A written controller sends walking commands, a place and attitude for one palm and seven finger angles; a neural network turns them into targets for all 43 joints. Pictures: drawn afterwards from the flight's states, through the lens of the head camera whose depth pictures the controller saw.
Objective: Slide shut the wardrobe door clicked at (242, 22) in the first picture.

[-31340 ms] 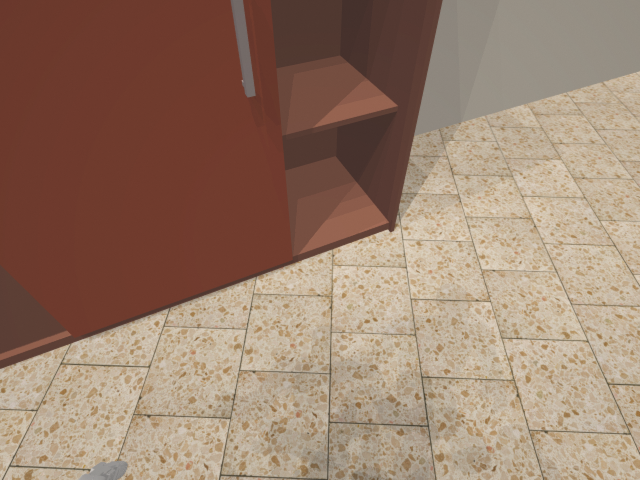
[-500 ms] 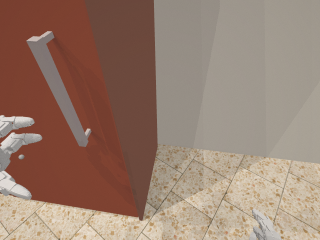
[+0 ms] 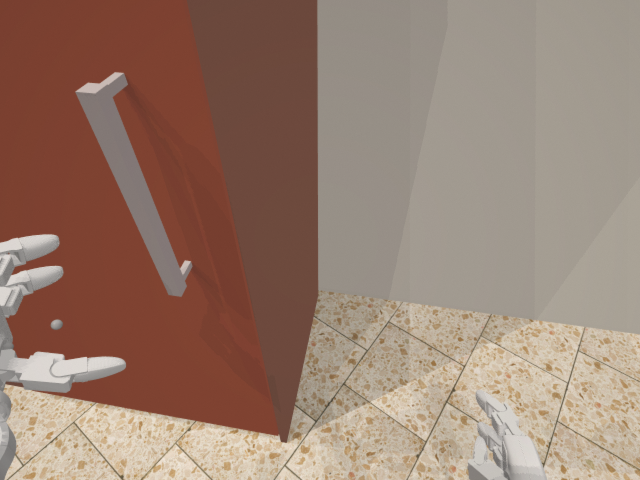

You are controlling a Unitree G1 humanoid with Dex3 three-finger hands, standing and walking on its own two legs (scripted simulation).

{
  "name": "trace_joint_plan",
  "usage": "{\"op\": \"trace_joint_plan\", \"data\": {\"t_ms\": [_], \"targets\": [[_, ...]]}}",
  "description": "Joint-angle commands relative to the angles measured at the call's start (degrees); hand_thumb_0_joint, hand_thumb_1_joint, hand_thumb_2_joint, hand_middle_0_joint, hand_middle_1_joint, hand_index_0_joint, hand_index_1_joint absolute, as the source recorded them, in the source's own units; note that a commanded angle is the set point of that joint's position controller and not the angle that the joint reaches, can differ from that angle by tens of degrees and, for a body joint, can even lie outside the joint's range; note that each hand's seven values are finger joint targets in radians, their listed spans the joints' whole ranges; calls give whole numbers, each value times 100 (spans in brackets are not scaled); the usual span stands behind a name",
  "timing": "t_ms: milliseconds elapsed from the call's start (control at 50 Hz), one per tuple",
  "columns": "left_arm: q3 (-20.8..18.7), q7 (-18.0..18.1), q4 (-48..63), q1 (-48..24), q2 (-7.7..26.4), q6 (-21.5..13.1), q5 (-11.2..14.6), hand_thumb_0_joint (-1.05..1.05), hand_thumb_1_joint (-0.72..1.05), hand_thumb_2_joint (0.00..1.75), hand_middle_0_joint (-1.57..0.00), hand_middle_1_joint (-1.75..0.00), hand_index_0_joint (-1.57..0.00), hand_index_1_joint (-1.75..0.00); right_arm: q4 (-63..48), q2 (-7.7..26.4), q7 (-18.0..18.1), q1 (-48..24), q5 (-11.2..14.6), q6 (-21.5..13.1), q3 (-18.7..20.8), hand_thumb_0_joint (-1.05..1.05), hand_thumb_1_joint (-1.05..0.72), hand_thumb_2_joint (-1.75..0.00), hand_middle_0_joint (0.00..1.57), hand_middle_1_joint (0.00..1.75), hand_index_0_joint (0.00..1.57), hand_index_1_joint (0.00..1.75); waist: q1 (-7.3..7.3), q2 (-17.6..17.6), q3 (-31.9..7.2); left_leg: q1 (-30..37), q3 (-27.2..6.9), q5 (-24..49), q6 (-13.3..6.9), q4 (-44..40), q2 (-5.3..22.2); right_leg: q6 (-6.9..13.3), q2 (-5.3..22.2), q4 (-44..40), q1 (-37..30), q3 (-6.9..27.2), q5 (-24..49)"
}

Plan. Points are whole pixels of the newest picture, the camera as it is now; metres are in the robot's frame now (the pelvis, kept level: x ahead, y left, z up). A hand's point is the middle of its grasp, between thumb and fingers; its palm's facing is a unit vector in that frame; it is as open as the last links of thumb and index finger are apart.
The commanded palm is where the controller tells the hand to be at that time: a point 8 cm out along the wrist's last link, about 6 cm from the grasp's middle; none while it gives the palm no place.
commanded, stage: draw the hand back to the body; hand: left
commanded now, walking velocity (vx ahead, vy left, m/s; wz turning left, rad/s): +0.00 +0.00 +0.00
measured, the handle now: (152, 203) +0.37 +0.27 +0.17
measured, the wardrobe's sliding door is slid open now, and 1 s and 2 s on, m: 0.00 0.00 0.00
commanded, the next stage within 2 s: step back with the hand held close in 0.88 s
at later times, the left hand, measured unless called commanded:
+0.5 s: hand (93, 316) +0.21 +0.26 +0.16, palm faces +0.45 -0.80 -0.39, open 8.8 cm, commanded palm +0.15 +0.29 +0.18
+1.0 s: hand (87, 329) +0.19 +0.25 +0.16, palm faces +0.46 -0.80 -0.37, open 7.4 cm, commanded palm +0.14 +0.29 +0.18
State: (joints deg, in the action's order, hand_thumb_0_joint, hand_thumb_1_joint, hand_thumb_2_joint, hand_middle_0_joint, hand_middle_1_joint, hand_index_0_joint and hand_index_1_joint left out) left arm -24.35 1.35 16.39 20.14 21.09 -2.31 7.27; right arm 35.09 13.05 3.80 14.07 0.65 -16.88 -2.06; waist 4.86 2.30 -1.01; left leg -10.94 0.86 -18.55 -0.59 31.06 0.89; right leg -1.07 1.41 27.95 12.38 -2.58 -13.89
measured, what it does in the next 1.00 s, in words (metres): stands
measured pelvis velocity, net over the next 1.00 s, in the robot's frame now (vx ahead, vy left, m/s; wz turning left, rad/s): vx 0.00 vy -0.01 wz -0.01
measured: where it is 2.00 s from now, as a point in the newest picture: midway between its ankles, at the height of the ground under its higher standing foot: outside the picture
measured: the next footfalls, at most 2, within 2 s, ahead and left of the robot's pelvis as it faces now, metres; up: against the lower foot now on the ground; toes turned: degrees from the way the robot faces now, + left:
none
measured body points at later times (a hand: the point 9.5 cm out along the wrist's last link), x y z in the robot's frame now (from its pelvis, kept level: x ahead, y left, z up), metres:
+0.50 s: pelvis +0.01 -0.01 +0.00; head -0.01 -0.02 +0.45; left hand +0.18 +0.30 +0.19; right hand +0.19 -0.24 -0.08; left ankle -0.02 +0.11 -0.74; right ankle +0.01 -0.13 -0.74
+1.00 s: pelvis +0.00 -0.01 +0.01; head -0.03 -0.03 +0.46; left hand +0.16 +0.29 +0.18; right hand +0.18 -0.23 -0.07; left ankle -0.02 +0.11 -0.74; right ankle +0.01 -0.13 -0.74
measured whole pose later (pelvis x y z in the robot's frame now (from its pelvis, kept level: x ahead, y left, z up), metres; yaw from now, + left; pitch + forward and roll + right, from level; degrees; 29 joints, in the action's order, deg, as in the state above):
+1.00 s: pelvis +0.00 -0.01 +0.01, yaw -1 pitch -5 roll -1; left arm -18.8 6.1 20.4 24.0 19.3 -4.5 3.2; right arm 37.8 12.4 4.6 12.9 -0.5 -10.5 -0.1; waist 4.7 3.5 1.2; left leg -3.9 1.5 -16.1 0.2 25.2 1.6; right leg -0.3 0.6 23.4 6.2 -2.0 -12.0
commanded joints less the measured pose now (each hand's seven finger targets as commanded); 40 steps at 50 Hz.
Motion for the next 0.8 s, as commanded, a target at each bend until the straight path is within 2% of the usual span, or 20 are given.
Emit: {"op": "trace_joint_plan", "data": {"t_ms": [0, 80, 120, 160, 200, 300, 360, 480, 540, 580, 660, 680, 740, 760, 780], "targets": [[-507, 542, 1257, -631, 1249, -563, -245, 0, 3, 48, -23, -81, -23, -81, -701, 691, 80, -570, -38, -113, 383, 0, -90, -90, 20, 30, 20, 30, -76, 117, -499, -186, 53, 1207, -21, -754, 36, 183, -65, -361, -494, 51, 664], [-386, 631, 1341, -708, 1177, -630, -362, 0, 17, 55, -22, -73, -22, -73, -614, 661, 111, -645, -56, 1, 406, 0, -90, -90, 20, 30, 20, 30, -71, 353, -454, -18, 30, 1437, -6, -805, 32, 202, -52, -371, -550, 38, 763], [-337, 644, 1377, -658, 1140, -648, -388, 0, 25, 58, -22, -68, -22, -68, -594, 650, 112, -680, -69, 30, 409, 0, -90, -90, 20, 30, 20, 30, -53, 306, -490, 48, 32, 1546, -4, -819, 31, 193, -56, -374, -598, 21, 842], [-299, 645, 1302, -526, 1095, -644, -383, 0, 32, 62, -22, -64, -22, -64, -607, 647, 111, -702, -76, 61, 410, 0, -90, -90, 20, 30, 20, 30, -46, 9, -383, 23, 14, 1594, -6, -852, 52, 182, -63, -395, -649, 5, 884], [-315, 627, 1401, -426, 1087, -662, -394, 0, 39, 65, -22, -60, -22, -60, -620, 635, 91, -733, -72, 97, 425, 0, -90, -90, 20, 30, 20, 30, -18, 129, -421, 86, 45, 1775, -1, -851, 44, 188, -60, -389, -721, 29, 1046], [-359, 587, 1490, -94, 1077, -670, -381, 0, 57, 74, -21, -49, -21, -49, -676, 593, 72, -734, -80, 198, 432, 0, -90, -90, 20, 30, 20, 30, 18, 84, -370, 131, 107, 1961, 15, -854, 59, 173, -70, -431, -800, 57, 1262], [-278, 572, 1501, -52, 989, -685, -384, 0, 68, 80, -21, -43, -21, -43, -709, 562, 67, -740, -79, 245, 426, 0, -90, -90, 20, 30, 20, 30, -11, 79, -206, 84, 128, 1797, 16, -886, 57, 172, -82, -505, -769, 69, 1170], [-141, 551, 1799, -81, 924, -676, -399, 0, 90, 90, -20, -30, -20, -30, -754, 550, 76, -752, -99, 296, 419, 0, -90, -90, 20, 30, 20, 30, -22, 127, -258, 250, 147, 1849, -10, -887, 53, 158, -97, -573, -784, 84, 1227], [-232, 572, 1717, -119, 1012, -652, -406, 0, 90, 90, -20, -30, -20, -30, -736, 537, 98, -762, -100, 324, 414, 0, -90, -90, 20, 30, 20, 30, -22, 141, -190, 201, 157, 1642, 2, -920, 41, 169, -101, -643, -798, 111, 1072], [-216, 567, 1622, -99, 955, -645, -387, 0, 90, 90, -20, -30, -20, -30, -742, 517, 114, -786, -103, 341, 402, 0, -90, -90, 20, 30, 20, 30, -26, 1, -119, 207, 167, 1537, -26, -927, 36, 157, -99, -689, -743, 109, 985], [-191, 569, 1733, -192, 960, -646, -400, 0, 90, 90, -20, -30, -20, -30, -726, 514, 109, -807, -121, 325, 396, 0, -90, -90, 20, 30, 20, 30, -25, 239, -201, 266, 176, 1580, -17, -931, 21, 160, -78, -694, -815, 122, 1046], [-192, 572, 1752, -150, 964, -645, -396, 0, 90, 90, -20, -30, -20, -30, -731, 516, 107, -819, -120, 319, 403, 0, -90, -90, 20, 30, 20, 30, -9, 216, -264, 314, 174, 1596, -22, -932, 24, 159, -83, -695, -827, 123, 1056], [-158, 566, 1577, -122, 940, -606, -383, 0, 90, 90, -20, -30, -20, -30, -713, 527, 113, -822, -116, 338, 402, 0, -90, -90, 20, 30, 20, 30, -24, -92, -111, 255, 155, 1491, -34, -960, 25, 149, -95, -777, -796, 122, 918], [-121, 558, 1592, -210, 915, -611, -380, 0, 90, 90, -20, -30, -20, -30, -727, 527, 118, -853, -115, 341, 402, 0, -90, -90, 20, 30, 20, 30, -39, -106, -44, 263, 175, 1397, -50, -961, 28, 136, -86, -821, -718, 141, 823], [-129, 560, 1628, -241, 922, -618, -383, 0, 90, 90, -20, -30, -20, -30, -713, 527, 121, -858, -113, 342, 404, 0, -90, -90, 20, 30, 20, 30, -34, 39, -93, 298, 177, 1379, -50, -970, 22, 142, -85, -820, -744, 143, 795]]}}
